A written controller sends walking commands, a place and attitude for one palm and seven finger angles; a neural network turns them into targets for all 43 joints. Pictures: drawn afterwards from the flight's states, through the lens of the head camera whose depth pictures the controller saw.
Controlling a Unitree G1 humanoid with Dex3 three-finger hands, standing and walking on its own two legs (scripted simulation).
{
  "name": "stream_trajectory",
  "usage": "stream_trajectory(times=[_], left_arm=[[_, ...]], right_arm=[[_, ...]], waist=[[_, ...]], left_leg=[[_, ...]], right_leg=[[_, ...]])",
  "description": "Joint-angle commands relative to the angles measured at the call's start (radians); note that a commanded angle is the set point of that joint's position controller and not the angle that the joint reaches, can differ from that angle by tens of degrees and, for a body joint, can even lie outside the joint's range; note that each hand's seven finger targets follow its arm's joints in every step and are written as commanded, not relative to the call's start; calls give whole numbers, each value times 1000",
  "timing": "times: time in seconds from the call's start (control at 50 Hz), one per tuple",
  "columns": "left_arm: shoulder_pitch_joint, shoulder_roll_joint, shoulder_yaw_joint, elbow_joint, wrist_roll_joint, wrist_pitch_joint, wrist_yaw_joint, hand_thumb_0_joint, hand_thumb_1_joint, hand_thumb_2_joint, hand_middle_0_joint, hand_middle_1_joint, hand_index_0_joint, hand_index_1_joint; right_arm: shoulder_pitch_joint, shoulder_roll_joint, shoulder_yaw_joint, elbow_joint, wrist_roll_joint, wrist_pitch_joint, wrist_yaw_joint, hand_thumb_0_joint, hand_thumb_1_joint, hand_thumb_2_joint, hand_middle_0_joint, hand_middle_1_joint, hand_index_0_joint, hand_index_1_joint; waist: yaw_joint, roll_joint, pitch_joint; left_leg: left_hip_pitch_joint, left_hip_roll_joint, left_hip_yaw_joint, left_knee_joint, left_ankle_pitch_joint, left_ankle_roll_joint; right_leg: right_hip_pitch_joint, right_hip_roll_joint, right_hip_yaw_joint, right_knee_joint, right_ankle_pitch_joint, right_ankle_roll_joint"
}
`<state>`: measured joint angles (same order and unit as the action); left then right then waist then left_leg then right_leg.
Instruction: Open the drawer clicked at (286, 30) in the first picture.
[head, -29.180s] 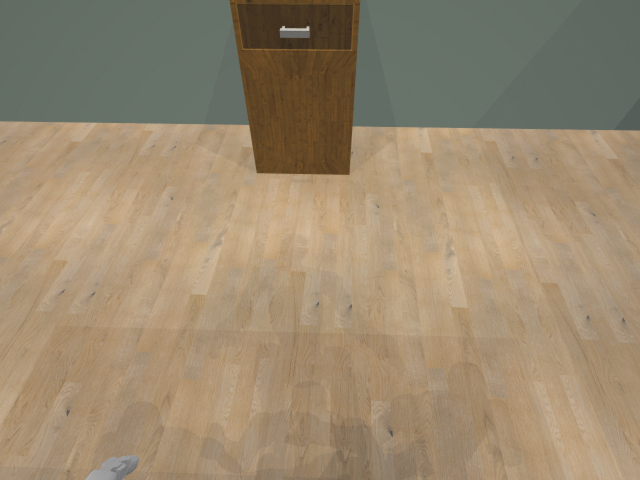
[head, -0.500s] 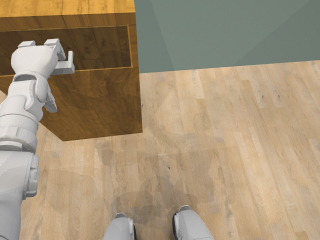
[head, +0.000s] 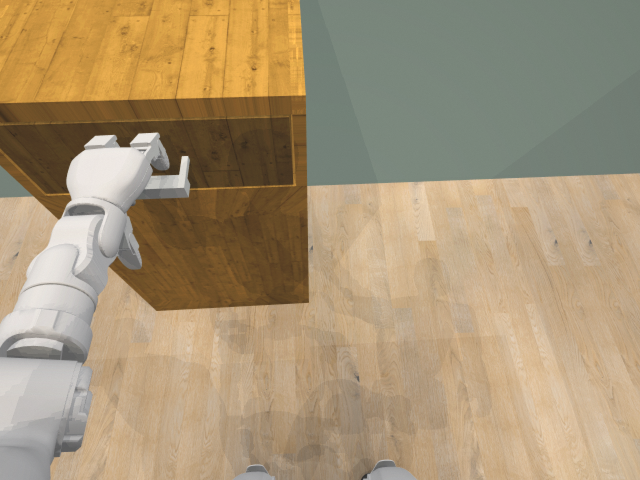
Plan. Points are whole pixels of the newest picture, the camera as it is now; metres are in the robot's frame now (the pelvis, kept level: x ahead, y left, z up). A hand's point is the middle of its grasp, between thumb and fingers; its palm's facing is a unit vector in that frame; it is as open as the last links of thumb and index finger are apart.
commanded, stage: re-aim the fingers above the handle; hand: left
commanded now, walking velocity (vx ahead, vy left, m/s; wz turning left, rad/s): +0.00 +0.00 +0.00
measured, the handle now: (153, 175) +0.55 +0.25 -0.03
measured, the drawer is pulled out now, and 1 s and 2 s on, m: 0.00 0.00 0.00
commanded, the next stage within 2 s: lower the fingers behind the handle in 1.98 s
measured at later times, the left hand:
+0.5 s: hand (140, 198) +0.46 +0.23 +0.03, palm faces -0.07 -0.01 -1.00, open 13.9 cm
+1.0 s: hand (135, 190) +0.48 +0.24 +0.03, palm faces -0.05 -0.02 -1.00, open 13.9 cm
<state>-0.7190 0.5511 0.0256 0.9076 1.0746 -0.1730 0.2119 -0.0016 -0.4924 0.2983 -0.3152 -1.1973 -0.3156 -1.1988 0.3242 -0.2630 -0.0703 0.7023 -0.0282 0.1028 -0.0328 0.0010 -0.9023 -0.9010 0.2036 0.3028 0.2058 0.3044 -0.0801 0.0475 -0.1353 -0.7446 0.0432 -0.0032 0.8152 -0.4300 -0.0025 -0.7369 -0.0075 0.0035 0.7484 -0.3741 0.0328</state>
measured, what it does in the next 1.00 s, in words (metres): stands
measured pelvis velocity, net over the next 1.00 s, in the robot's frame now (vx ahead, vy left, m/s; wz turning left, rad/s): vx -0.03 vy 0.00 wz -0.01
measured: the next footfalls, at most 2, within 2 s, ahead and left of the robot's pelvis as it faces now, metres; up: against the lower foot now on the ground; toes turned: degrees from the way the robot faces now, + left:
none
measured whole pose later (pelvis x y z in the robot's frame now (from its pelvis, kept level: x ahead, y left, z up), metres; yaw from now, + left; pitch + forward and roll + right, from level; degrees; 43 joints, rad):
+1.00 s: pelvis -0.03 +0.00 -0.01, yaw +0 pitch +21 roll -2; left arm -0.90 0.58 0.03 1.09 1.12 -0.10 0.27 0.00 -0.49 0.30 -0.32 -1.20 -0.32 -1.20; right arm 0.34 -0.27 -0.04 0.73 -0.03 0.08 -0.03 0.00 -0.90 -0.90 0.20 0.30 0.21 0.30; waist -0.14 0.04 -0.13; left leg -0.84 0.04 0.00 0.87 -0.41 0.00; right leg -0.83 -0.01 0.02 0.81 -0.35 0.04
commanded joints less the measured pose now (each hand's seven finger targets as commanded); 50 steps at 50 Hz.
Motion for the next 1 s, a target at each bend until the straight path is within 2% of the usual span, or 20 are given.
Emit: stream_trajectory(times=[0.0,0.04,0.14,0.2,0.32,0.34,0.42,0.44,0.46,0.48,0.58,0.62,0.7,0.74,0.76,0.84,0.88,0.92,0.94,0.98], left_arm=[[-377,264,106,-243,-8,2,106,0,-500,300,-300,-1200,-300,-1200],[-364,270,110,-205,2,39,130,0,-500,300,-300,-1200,-300,-1200],[-451,232,47,-159,20,121,135,0,-500,300,-300,-1200,-300,-1200],[-512,198,7,-187,3,120,98,0,-500,300,-300,-1200,-300,-1200],[-512,173,-20,-108,10,76,59,0,-500,300,-300,-1200,-300,-1200],[-482,248,44,-84,12,74,62,0,-500,300,-300,-1200,-300,-1200],[-466,284,66,-39,30,74,86,0,-500,300,-300,-1200,-300,-1200],[-456,331,101,-28,28,82,91,0,-500,300,-300,-1200,-300,-1200],[-477,317,82,-29,40,85,98,0,-500,300,-300,-1200,-300,-1200],[-460,332,96,-26,36,91,102,0,-500,300,-300,-1200,-300,-1200],[-496,353,102,-70,31,77,96,0,-500,300,-300,-1200,-300,-1200],[-520,316,75,-95,22,55,87,0,-500,300,-300,-1200,-300,-1200],[-587,247,7,-85,11,39,74,0,-500,300,-300,-1200,-300,-1200],[-599,272,19,-49,14,40,80,0,-500,300,-300,-1200,-300,-1200],[-641,234,-16,-64,22,36,85,0,-500,300,-300,-1200,-300,-1200],[-601,283,41,-47,19,48,98,0,-500,300,-300,-1200,-300,-1200],[-561,316,72,-13,25,69,106,0,-500,300,-300,-1200,-300,-1200],[-616,389,97,21,36,95,112,0,-500,300,-300,-1200,-300,-1200],[-602,427,120,29,34,109,110,0,-500,300,-300,-1200,-300,-1200],[-575,416,105,44,39,126,102,0,-500,300,-300,-1200,-300,-1200]], right_arm=[[161,-148,-62,-32,-6,-11,2,0,-900,-900,200,300,200,300],[155,-153,-62,-26,-4,-9,10,0,-900,-900,200,300,200,300],[149,-159,-61,-27,5,-5,10,0,-900,-900,200,300,200,300],[148,-155,-63,-35,4,-8,0,0,-900,-900,200,300,200,300],[137,-145,-48,-37,7,-14,-18,0,-900,-900,200,300,200,300],[143,-155,-47,-28,9,-12,-16,0,-900,-900,200,300,200,300],[131,-152,-35,-47,7,-14,-12,0,-900,-900,200,300,200,300],[133,-161,-31,-43,9,-13,-9,0,-900,-900,200,300,200,300],[131,-158,-32,-52,8,-15,-12,0,-900,-900,200,300,200,300],[135,-160,-32,-53,10,-17,-8,0,-900,-900,200,300,200,300],[157,-168,-44,-46,9,-27,-15,0,-900,-900,200,300,200,300],[169,-166,-50,-36,7,-32,-20,0,-900,-900,200,300,200,300],[181,-167,-55,-10,14,-42,-27,0,-900,-900,200,300,200,300],[186,-173,-52,3,17,-47,-30,0,-900,-900,200,300,200,300],[186,-167,-49,-1,14,-53,-34,0,-900,-900,200,300,200,300],[193,-169,-47,7,7,-51,-21,0,-900,-900,200,300,200,300],[187,-173,-41,6,3,-44,-13,0,-900,-900,200,300,200,300],[179,-183,-26,-1,1,-34,-16,0,-900,-900,200,300,200,300],[177,-187,-24,-1,4,-30,-13,0,-900,-900,200,300,200,300],[170,-186,-21,-19,6,-26,-14,0,-900,-900,200,300,200,300]], waist=[[0,84,-498],[3,70,-475],[-28,41,-466],[-50,34,-496],[-55,20,-372],[-35,3,-362],[-13,31,-350],[0,28,-353],[-12,10,-365],[-1,11,-380],[-16,13,-487],[-33,18,-504],[-78,28,-410],[-76,29,-363],[-91,36,-373],[-52,105,-434],[-33,105,-439],[-47,69,-420],[-37,53,-422],[-30,42,-432]], left_leg=[[347,-41,13,11,800,29],[322,-42,17,5,749,27],[320,-47,21,-16,654,30],[353,-49,20,-22,632,36],[291,-55,20,-49,484,40],[268,-54,17,-51,462,38],[203,-60,31,-55,412,37],[185,-59,29,-54,402,35],[172,-60,34,-50,390,37],[166,-61,36,-51,383,37],[197,-55,39,-34,402,40],[224,-52,33,-30,420,41],[238,-48,20,-37,372,39],[221,-48,9,-45,318,37],[230,-49,8,-44,322,40],[269,-50,3,-29,404,27],[251,-49,8,-25,431,25],[179,-54,15,-20,409,34],[158,-56,16,-21,391,35],[149,-57,24,-28,383,37]], right_leg=[[215,64,-49,9,552,-49],[213,66,-54,9,533,-49],[219,67,-54,-13,498,-49],[237,64,-45,-32,496,-46],[184,63,-47,-52,381,-48],[189,64,-47,-44,371,-53],[189,61,-43,-29,338,-55],[190,61,-43,-18,331,-57],[194,60,-40,-19,330,-52],[208,60,-39,-16,331,-53],[236,59,-27,-11,367,-45],[224,60,-29,-17,370,-43],[132,65,-35,-42,298,-47],[88,66,-40,-45,230,-50],[77,65,-41,-47,226,-47],[82,67,-50,-19,269,-59],[97,67,-53,-7,290,-60],[123,62,-48,-1,306,-50],[142,61,-46,2,307,-50],[168,60,-45,0,316,-49]])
